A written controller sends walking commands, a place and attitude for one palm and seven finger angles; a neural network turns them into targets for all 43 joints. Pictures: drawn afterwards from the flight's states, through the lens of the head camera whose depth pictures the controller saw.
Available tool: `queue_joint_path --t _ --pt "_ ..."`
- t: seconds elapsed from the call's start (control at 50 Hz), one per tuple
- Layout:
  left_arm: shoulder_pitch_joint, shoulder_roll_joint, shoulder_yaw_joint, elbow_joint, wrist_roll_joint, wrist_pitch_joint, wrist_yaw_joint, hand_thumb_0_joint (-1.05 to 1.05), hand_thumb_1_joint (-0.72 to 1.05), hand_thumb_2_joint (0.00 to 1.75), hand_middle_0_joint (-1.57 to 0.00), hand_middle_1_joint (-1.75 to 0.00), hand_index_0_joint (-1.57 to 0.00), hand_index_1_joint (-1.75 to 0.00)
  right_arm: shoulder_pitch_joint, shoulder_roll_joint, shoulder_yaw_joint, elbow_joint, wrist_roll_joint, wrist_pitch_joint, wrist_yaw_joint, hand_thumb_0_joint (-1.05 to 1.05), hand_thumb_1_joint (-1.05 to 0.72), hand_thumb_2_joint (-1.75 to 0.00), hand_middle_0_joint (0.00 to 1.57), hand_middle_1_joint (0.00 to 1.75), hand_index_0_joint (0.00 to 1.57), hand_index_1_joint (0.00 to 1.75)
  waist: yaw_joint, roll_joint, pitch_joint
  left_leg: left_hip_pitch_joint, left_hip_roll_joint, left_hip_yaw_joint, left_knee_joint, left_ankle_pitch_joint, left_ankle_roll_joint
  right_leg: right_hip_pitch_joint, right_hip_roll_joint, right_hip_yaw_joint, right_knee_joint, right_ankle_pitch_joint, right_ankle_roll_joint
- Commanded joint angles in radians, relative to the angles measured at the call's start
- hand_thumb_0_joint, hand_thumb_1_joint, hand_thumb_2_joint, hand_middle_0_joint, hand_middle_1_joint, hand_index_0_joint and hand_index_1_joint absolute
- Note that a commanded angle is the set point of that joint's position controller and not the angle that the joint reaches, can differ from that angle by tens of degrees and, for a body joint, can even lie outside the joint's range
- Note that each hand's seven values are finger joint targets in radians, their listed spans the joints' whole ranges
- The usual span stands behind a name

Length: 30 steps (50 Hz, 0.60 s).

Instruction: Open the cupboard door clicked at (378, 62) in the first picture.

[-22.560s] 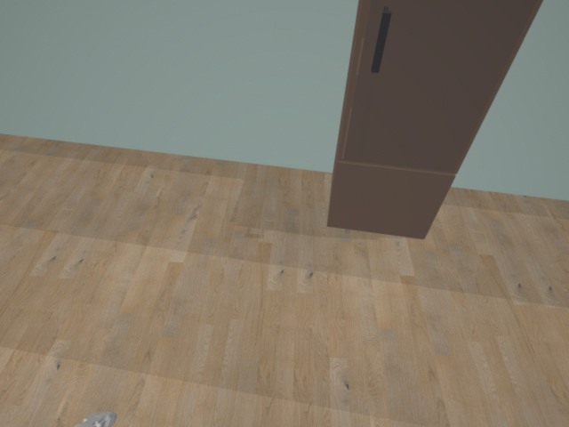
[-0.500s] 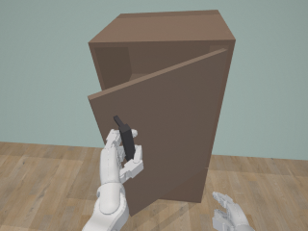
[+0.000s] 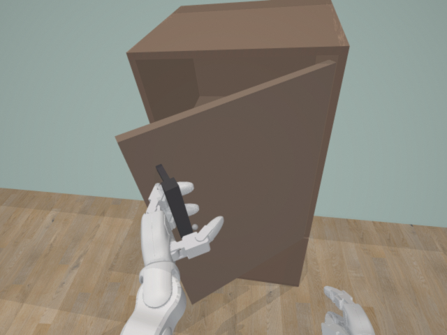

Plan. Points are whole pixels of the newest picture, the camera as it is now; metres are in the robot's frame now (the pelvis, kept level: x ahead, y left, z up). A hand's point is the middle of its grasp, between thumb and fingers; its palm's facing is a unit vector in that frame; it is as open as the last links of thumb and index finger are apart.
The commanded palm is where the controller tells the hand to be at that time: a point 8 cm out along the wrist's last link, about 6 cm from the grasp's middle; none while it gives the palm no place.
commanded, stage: open thumb and fingers to let go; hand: left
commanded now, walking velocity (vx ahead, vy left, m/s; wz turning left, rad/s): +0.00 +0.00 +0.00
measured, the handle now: (175, 207) +0.30 +0.10 +0.12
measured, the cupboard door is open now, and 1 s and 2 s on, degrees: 40 40 40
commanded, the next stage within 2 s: slide the hand sideways off the handle in 0.46 s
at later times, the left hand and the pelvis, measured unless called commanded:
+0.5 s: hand (194, 228) +0.26 +0.06 +0.12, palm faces +0.22 -0.97 +0.00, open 14.8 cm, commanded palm +0.22 +0.10 +0.12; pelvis +0.00 +0.00 +0.00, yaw +0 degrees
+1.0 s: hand (180, 251) +0.22 +0.08 +0.12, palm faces -0.22 -0.97 +0.04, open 16.3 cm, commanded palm +0.20 +0.13 +0.12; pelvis -0.02 +0.05 +0.00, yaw -2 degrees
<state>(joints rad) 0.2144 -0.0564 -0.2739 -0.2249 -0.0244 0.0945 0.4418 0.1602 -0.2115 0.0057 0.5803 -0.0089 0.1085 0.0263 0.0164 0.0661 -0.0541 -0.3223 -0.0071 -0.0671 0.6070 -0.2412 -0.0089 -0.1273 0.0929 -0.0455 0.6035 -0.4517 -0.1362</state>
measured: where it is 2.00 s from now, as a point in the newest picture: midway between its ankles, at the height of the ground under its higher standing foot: outside the picture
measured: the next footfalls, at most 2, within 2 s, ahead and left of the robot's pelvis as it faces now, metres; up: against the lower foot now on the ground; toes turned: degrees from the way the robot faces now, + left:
none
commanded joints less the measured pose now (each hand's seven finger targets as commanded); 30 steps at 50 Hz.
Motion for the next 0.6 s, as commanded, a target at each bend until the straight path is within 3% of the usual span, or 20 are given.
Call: queue_joint_path --t 0.0,0.06,0.12,0.24,0.3,0.42,0.54,0.56,0.58 --pt "-0.163 -0.067 0.004 -0.236 0.005 -0.080 -0.014 0.00 -0.43 0.33 -0.30 -1.21 -0.30 -1.21 -0.171 -0.054 -0.010 -0.181 0.004 -0.055 -0.005 0.00 -0.90 -0.90 0.20 0.30 0.20 0.30 0.000 -0.228 -0.109 0.142 -0.023 0.023 0.054 0.194 0.040 -0.070 -0.184 0.155 -0.129 0.935 0.192" --pt "-0.172 -0.058 0.019 -0.227 0.000 -0.075 -0.019 0.00 -0.50 0.30 -0.30 -1.20 -0.30 -1.20 -0.182 -0.053 -0.006 -0.177 0.006 -0.048 -0.010 0.00 -0.90 -0.90 0.20 0.30 0.20 0.30 0.003 -0.207 -0.087 0.141 -0.026 0.025 0.050 0.188 0.040 -0.073 -0.186 0.161 -0.139 0.921 0.187" --pt "-0.193 -0.062 0.005 -0.231 0.011 -0.076 -0.016 0.00 -0.50 0.30 -0.27 -1.05 -0.27 -1.05 -0.187 -0.055 -0.007 -0.179 0.007 -0.052 -0.009 0.00 -0.90 -0.90 0.20 0.30 0.20 0.30 0.003 -0.187 -0.065 0.156 -0.022 0.021 0.047 0.189 0.043 -0.106 -0.176 0.146 -0.140 0.851 0.175" --pt "-0.199 -0.072 -0.008 -0.241 0.019 -0.083 -0.023 0.00 -0.50 0.30 -0.22 -0.75 -0.22 -0.75 -0.177 -0.054 -0.010 -0.181 0.006 -0.051 -0.009 0.00 -0.90 -0.90 0.20 0.30 0.20 0.30 0.002 -0.162 -0.109 0.168 -0.023 0.022 0.052 0.212 0.043 -0.096 -0.179 0.141 -0.118 0.882 0.174" --pt "-0.184 -0.069 -0.003 -0.252 0.020 -0.086 -0.019 0.00 -0.50 0.30 -0.20 -0.60 -0.20 -0.60 -0.176 -0.053 -0.011 -0.185 0.005 -0.053 -0.009 0.00 -0.90 -0.90 0.20 0.30 0.20 0.30 0.006 -0.175 -0.139 0.171 -0.023 0.024 0.059 0.219 0.042 -0.083 -0.178 0.144 -0.111 0.913 0.178" --pt "-0.232 -0.051 0.016 -0.209 0.010 -0.077 -0.001 0.00 -0.50 0.30 -0.15 -0.30 -0.15 -0.30 -0.183 -0.056 -0.006 -0.173 0.005 -0.048 -0.015 0.00 -0.90 -0.90 0.20 0.30 0.20 0.30 0.002 -0.194 -0.087 0.149 -0.026 0.021 0.058 0.182 0.040 -0.109 -0.177 0.145 -0.136 0.827 0.173" --pt "-0.297 -0.101 -0.020 -0.163 0.020 -0.072 0.014 0.00 -0.50 0.30 -0.15 -0.30 -0.15 -0.30 -0.199 -0.055 -0.009 -0.166 0.004 -0.053 -0.014 0.00 -0.90 -0.90 0.20 0.30 0.20 0.30 -0.004 -0.193 -0.077 0.164 -0.025 0.015 0.056 0.173 0.042 -0.150 -0.172 0.137 -0.149 0.711 0.164" --pt "-0.304 -0.015 -0.161 -0.159 0.076 -0.122 -0.186 0.00 -0.50 0.30 -0.15 -0.30 -0.15 -0.30 -0.158 -0.102 -0.007 -0.168 -0.009 -0.041 0.002 0.00 -0.90 -0.90 0.20 0.30 0.20 0.30 -0.090 -0.211 -0.014 0.218 -0.044 0.026 0.036 0.184 0.063 -0.199 -0.146 0.141 -0.119 0.755 0.205" --pt "-0.320 0.053 -0.085 -0.200 0.028 -0.165 -0.294 0.00 -0.50 0.30 -0.15 -0.30 -0.15 -0.30 -0.150 -0.087 -0.012 -0.200 0.010 -0.041 -0.005 0.00 -0.90 -0.90 0.20 0.30 0.20 0.30 -0.057 -0.201 -0.087 0.204 -0.034 0.024 0.041 0.196 0.070 -0.171 -0.147 0.136 -0.095 0.766 0.210"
